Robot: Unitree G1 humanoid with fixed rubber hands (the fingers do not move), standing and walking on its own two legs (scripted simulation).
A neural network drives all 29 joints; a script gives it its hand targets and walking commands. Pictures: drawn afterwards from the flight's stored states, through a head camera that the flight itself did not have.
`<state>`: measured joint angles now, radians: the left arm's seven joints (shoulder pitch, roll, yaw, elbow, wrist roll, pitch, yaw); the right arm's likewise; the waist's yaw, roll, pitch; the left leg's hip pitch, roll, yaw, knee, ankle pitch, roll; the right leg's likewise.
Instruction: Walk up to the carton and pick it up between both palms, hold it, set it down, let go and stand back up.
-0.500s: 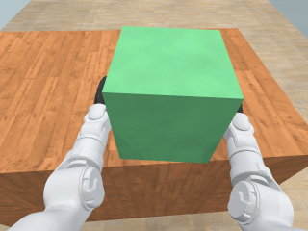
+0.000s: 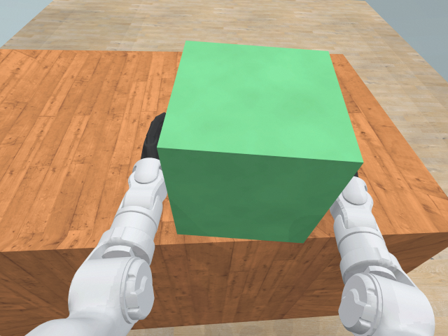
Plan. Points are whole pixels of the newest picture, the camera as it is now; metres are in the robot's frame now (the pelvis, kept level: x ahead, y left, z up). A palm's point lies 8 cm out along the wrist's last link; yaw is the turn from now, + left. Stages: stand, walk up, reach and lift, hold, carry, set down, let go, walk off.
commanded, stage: reach and lift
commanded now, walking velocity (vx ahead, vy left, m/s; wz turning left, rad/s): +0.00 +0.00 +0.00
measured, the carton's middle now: (248, 148) +0.45 -0.02 +0.10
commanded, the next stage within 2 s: none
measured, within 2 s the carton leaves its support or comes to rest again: neither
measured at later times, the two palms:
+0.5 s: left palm (151, 164) +0.39 +0.16 +0.10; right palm (345, 181) +0.38 -0.19 +0.10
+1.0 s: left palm (127, 139) +0.40 +0.19 +0.16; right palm (338, 148) +0.40 -0.16 +0.16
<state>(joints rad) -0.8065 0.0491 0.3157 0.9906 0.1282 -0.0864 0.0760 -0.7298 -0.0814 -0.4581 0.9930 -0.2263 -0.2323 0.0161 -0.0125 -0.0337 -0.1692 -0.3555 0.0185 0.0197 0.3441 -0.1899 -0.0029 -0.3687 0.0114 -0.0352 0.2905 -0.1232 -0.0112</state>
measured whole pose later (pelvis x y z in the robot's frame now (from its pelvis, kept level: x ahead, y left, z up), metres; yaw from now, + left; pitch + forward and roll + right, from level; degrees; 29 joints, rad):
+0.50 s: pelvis -0.03 -0.01 +0.00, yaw +1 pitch +14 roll +0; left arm -0.93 0.13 0.17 1.24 -0.04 -0.08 0.12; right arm -0.82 -0.13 -0.40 1.21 -0.16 -0.23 -0.03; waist 0.00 -0.02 -0.25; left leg -0.47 0.02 0.01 0.37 -0.14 -0.02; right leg -0.49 0.01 -0.06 0.34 -0.10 -0.03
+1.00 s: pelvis -0.02 -0.01 +0.00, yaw +3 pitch +8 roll -1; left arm -0.91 0.20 0.10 1.06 -0.13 0.12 0.12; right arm -0.87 -0.13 -0.22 1.07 0.05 0.00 -0.09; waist -0.03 -0.01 -0.23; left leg -0.35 0.01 -0.03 0.42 -0.21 -0.01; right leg -0.34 0.01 -0.09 0.35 -0.15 -0.02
